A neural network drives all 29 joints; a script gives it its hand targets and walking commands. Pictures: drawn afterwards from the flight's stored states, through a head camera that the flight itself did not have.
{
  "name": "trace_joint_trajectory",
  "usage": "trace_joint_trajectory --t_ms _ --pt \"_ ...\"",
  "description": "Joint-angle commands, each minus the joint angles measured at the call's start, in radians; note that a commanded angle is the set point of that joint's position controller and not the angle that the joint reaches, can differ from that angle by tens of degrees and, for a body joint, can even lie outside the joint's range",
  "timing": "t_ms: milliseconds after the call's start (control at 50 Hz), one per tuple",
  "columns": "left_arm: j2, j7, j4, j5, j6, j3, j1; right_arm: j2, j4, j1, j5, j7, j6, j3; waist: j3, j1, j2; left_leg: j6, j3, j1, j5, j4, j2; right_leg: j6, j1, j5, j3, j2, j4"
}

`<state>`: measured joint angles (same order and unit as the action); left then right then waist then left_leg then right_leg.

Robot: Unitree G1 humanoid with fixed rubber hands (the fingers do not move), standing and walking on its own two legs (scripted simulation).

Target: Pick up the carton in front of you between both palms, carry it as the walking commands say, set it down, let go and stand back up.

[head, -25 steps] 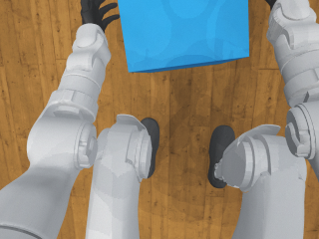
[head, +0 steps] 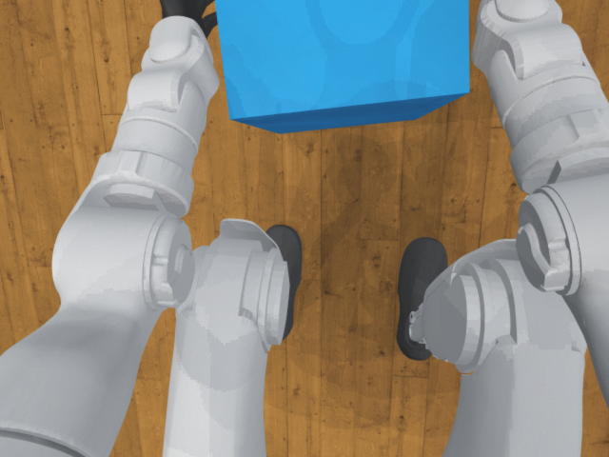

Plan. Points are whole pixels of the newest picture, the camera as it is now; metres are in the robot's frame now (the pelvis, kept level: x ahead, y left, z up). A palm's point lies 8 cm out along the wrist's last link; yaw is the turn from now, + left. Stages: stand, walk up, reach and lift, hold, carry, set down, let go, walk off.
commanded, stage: reach and lift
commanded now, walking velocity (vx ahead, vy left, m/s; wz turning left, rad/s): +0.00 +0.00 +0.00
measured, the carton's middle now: (339, 30) +0.53 +0.03 -0.23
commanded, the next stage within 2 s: none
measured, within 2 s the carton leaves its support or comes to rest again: neither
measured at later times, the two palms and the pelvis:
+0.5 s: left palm out of the picture +0.48 +0.16 +0.05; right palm out of the picture +0.50 -0.14 +0.05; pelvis +0.00 +0.01 +0.10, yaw -3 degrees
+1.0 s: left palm out of the picture +0.46 +0.15 +0.20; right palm out of the picture +0.46 -0.15 +0.19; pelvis +0.05 +0.00 +0.23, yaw -3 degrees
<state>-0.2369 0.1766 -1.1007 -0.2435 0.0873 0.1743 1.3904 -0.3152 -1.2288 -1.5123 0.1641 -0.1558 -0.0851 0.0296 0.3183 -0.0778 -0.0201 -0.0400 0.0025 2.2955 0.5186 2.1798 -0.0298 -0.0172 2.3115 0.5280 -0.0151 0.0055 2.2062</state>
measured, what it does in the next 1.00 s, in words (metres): rises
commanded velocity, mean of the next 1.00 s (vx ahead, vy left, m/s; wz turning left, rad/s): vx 0.00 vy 0.00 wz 0.00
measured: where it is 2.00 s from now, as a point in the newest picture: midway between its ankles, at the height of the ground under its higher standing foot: (343, 310)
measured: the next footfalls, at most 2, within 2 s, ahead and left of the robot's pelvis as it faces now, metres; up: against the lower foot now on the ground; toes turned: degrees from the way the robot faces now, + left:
none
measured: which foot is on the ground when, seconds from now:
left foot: down 0.00-1.00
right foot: down 0.00-1.00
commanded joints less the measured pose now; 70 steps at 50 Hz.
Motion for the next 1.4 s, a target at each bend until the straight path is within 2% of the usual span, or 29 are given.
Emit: trace_joint_trajectory --t_ms 0,40,60,80,100,120,140,160,180,280,320,380,500,580,660,780,880,1040,1380 --pt "1.034 -0.273 0.4 -0.064 0.005 -0.326 0.634 1.048 0.397 -0.518 0.076 0.254 0.007 0.23 -1.553 0.013 0.107 -0.01 -0.102 -0.696 -0.405 -0.137 -0.115 -0.002 -0.822 -0.387 0.053 -0.135 -0.148" --pt "1.08 -0.27 0.485 -0.065 0.032 -0.354 0.635 1.11 0.503 -0.518 0.09 0.25 -0.017 0.267 -1.709 0.006 0.11 -0.014 -0.109 -0.741 -0.441 -0.147 -0.121 0.003 -0.908 -0.439 0.056 -0.146 -0.153" --pt "1.082 -0.27 0.534 -0.057 0.043 -0.363 0.647 1.149 0.538 -0.502 0.087 0.249 -0.031 0.277 -1.749 0.007 0.125 -0.011 -0.116 -0.761 -0.404 -0.159 -0.12 0.005 -0.906 -0.392 0.061 -0.155 -0.176" --pt "1.104 -0.27 0.563 -0.04 0.063 -0.373 0.627 1.161 0.561 -0.482 0.07 0.251 -0.048 0.278 -1.751 -0.007 0.11 -0.019 -0.12 -0.73 -0.41 -0.178 -0.124 0.005 -0.942 -0.419 0.054 -0.158 -0.184" --pt "1.109 -0.273 0.606 -0.024 0.078 -0.378 0.613 1.189 0.581 -0.449 0.055 0.254 -0.069 0.266 -1.766 -0.005 0.112 -0.017 -0.118 -0.726 -0.41 -0.193 -0.128 0.008 -0.957 -0.436 0.058 -0.164 -0.189" --pt "1.116 -0.277 0.635 -0.004 0.094 -0.378 0.598 1.217 0.592 -0.412 0.038 0.256 -0.088 0.25 -1.763 -0.006 0.107 -0.013 -0.117 -0.72 -0.395 -0.209 -0.133 0.011 -0.95 -0.426 0.059 -0.169 -0.201" --pt "1.11 -0.281 0.652 0.015 0.101 -0.37 0.589 1.255 0.583 -0.357 0.024 0.257 -0.103 0.223 -1.735 0.012 0.113 0.0 -0.111 -0.74 -0.344 -0.21 -0.135 0.007 -0.865 -0.343 0.067 -0.176 -0.225" --pt "1.146 -0.288 0.626 0.045 0.125 -0.36 0.549 1.266 0.57 -0.346 -0.007 0.266 -0.118 0.221 -1.666 -0.014 0.1 -0.005 -0.116 -0.702 -0.283 -0.253 -0.137 0.009 -0.829 -0.278 0.063 -0.178 -0.262" --pt "1.164 -0.296 0.605 0.074 0.147 -0.344 0.512 1.284 0.526 -0.302 -0.04 0.278 -0.141 0.196 -1.586 -0.01 0.104 -0.003 -0.11 -0.647 -0.262 -0.278 -0.136 0.011 -0.804 -0.271 0.062 -0.177 -0.283" --pt "1.188 -0.332 0.415 0.236 0.212 -0.182 0.357 1.33 0.378 -0.192 -0.159 0.317 -0.203 0.052 -1.317 -0.047 0.122 0.026 -0.093 -0.574 -0.089 -0.392 -0.128 0.013 -0.653 -0.073 0.066 -0.177 -0.404" --pt "1.171 -0.343 0.371 0.291 0.225 -0.116 0.337 1.305 0.338 -0.185 -0.216 0.326 -0.217 -0.019 -1.262 -0.047 0.125 0.031 -0.084 -0.56 -0.047 -0.437 -0.126 0.012 -0.634 -0.027 0.064 -0.177 -0.45" --pt "1.187 -0.354 0.365 0.32 0.233 -0.095 0.332 1.302 0.328 -0.181 -0.259 0.324 -0.222 -0.066 -1.293 -0.03 0.118 0.029 -0.081 -0.604 -0.05 -0.488 -0.128 0.012 -0.672 -0.03 0.064 -0.181 -0.506" --pt "1.24 -0.382 0.406 0.308 0.253 -0.146 0.321 1.327 0.362 -0.143 -0.286 0.317 -0.233 -0.072 -1.408 0.016 0.081 0.016 -0.088 -0.697 -0.073 -0.57 -0.135 0.011 -0.826 -0.073 0.06 -0.182 -0.6" --pt "1.293 -0.397 0.453 0.277 0.269 -0.224 0.276 1.374 0.423 -0.089 -0.266 0.321 -0.245 -0.013 -1.484 0.037 0.044 0.006 -0.087 -0.783 -0.123 -0.619 -0.138 0.01 -0.936 -0.137 0.056 -0.181 -0.647" --pt "1.322 -0.401 0.496 0.251 0.279 -0.294 0.207 1.425 0.499 -0.044 -0.215 0.333 -0.257 0.084 -1.529 0.026 0.04 0.003 -0.079 -0.88 -0.186 -0.666 -0.138 0.018 -1.02 -0.198 0.049 -0.183 -0.689" --pt "1.336 -0.393 0.512 0.238 0.281 -0.343 0.073 1.472 0.559 0.048 -0.167 0.34 -0.267 0.183 -1.481 0.0 0.078 0.009 -0.056 -0.996 -0.229 -0.748 -0.14 0.037 -1.114 -0.23 0.038 -0.185 -0.773" --pt "1.349 -0.391 0.5 0.246 0.277 -0.35 -0.027 1.481 0.558 0.152 -0.18 0.334 -0.265 0.187 -1.38 0.01 0.085 0.013 -0.037 -1.082 -0.23 -0.837 -0.142 0.04 -1.186 -0.227 0.023 -0.182 -0.867" --pt "1.371 -0.386 0.488 0.273 0.258 -0.355 -0.164 1.479 0.551 0.306 -0.22 0.326 -0.241 0.16 -1.235 0.041 0.042 0.017 -0.003 -1.246 -0.241 -0.995 -0.136 0.022 -1.336 -0.244 -0.011 -0.172 -1.026" --pt "1.381 -0.384 0.542 0.307 0.26 -0.424 -0.469 1.49 0.641 0.591 -0.231 0.344 -0.251 0.235 -0.993 0.05 0.029 0.039 0.07 -1.694 -0.407 -1.36 -0.095 0.01 -1.764 -0.409 -0.074 -0.135 -1.385"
